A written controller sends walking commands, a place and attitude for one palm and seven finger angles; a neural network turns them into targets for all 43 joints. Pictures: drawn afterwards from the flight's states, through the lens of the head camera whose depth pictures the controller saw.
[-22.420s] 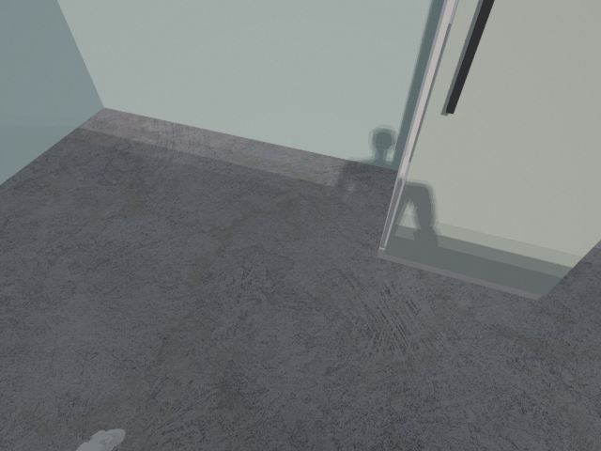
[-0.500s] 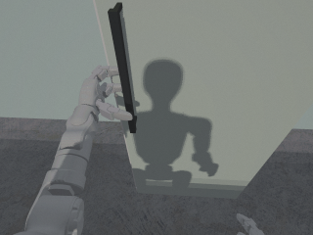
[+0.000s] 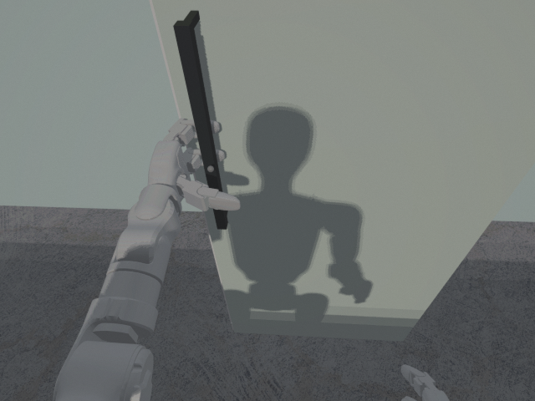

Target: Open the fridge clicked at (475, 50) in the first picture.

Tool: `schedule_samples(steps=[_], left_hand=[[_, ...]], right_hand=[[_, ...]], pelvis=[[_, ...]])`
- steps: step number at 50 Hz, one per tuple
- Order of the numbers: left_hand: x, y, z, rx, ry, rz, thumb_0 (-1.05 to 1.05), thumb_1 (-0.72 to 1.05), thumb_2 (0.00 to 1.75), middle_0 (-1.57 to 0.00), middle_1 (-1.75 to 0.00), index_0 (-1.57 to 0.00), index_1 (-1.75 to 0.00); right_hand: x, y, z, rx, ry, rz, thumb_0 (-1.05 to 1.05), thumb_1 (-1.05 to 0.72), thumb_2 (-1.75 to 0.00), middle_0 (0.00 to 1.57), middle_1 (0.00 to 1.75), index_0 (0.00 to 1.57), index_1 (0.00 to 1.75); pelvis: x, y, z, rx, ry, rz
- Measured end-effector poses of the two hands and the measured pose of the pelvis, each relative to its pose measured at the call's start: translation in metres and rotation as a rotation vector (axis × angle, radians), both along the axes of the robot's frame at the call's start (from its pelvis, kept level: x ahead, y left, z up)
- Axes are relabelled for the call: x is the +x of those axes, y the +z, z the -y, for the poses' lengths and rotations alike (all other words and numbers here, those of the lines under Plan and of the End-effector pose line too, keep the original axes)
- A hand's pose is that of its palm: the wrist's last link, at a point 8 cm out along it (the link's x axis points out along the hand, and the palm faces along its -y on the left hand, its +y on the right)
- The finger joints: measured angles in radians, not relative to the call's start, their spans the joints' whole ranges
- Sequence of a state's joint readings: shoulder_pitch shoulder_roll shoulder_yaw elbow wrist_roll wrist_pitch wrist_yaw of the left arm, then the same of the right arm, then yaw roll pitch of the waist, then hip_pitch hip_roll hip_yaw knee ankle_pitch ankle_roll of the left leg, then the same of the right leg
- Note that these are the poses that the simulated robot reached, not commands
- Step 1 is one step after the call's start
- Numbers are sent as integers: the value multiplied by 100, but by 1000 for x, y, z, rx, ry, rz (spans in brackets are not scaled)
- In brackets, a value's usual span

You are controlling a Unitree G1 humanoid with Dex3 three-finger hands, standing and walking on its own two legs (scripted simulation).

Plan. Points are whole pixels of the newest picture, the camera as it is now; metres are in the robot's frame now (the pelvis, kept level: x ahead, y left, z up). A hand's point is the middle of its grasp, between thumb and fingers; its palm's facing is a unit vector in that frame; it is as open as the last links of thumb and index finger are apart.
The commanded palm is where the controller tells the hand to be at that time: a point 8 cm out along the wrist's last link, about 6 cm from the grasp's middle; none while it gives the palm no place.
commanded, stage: slide the fingers in behind the handle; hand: left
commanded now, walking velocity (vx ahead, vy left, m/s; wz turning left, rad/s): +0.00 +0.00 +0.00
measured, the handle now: (210, 142) +0.46 +0.11 +0.18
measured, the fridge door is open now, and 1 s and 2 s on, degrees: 0 0 0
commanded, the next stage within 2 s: grip the handle and tug to test in 0.60 s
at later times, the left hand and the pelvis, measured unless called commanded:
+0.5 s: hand (205, 170) +0.40 +0.11 +0.17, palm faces -0.02 -1.00 +0.00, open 14.0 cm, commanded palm +0.38 +0.15 +0.17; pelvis +0.00 +0.00 +0.00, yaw +0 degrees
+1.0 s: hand (206, 170) +0.40 +0.11 +0.17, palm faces -0.03 -1.00 +0.01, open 11.8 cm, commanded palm +0.37 +0.15 +0.17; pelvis +0.00 +0.01 +0.00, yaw +0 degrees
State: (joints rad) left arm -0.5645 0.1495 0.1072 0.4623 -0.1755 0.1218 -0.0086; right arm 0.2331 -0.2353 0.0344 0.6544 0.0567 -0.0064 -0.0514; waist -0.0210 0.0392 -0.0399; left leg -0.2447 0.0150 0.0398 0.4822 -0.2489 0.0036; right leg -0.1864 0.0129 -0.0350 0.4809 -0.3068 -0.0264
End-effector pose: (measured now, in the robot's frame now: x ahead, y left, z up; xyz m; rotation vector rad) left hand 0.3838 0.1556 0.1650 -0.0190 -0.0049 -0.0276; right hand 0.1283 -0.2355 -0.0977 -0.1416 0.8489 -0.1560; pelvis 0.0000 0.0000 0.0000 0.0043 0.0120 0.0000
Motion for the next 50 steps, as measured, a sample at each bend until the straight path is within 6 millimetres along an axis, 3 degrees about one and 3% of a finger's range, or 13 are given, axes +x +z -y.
schedule_samples(steps=[13, 26, 38, 43, 50], left_hand=[[-3, 1, 5, 11, -12, 18, -1, -50, 30, -30, -120, -30, -120], [-4, 0, -7, 15, 8, 19, -1, -50, 30, -30, -120, -30, -120], [-1, 0, 0, 11, -16, 15, -1, -50, 30, -30, -120, -30, -120], [0, 1, 1, -4, -14, 18, -1, -42, 33, -31, -121, -31, -121], [-4, 1, -6, 13, 2, 18, -1, -18, 44, -34, -125, -33, -125]], right_hand=[[-11, -3, 10, -10, -11, -26, 1, -91, -90, 20, 29, 20, 30], [-7, 0, 7, -9, -6, -7, 1, -91, -90, 20, 29, 20, 30], [-2, 1, -2, -5, 2, -1, 1, -91, -90, 20, 29, 20, 30], [-2, 1, -5, 2, -1, -3, 1, -91, -90, 20, 29, 20, 30], [-3, 2, -6, 3, -2, -5, 1, -91, -90, 20, 29, 20, 30]], pelvis=[[-3, 0, 4, -1, 3, 3], [-3, 1, 3, -2, 1, 5], [-2, 0, -3, -3, 2, 0], [0, 1, -5, -2, -5, 0], [1, 1, -6, -4, -6, 6]])
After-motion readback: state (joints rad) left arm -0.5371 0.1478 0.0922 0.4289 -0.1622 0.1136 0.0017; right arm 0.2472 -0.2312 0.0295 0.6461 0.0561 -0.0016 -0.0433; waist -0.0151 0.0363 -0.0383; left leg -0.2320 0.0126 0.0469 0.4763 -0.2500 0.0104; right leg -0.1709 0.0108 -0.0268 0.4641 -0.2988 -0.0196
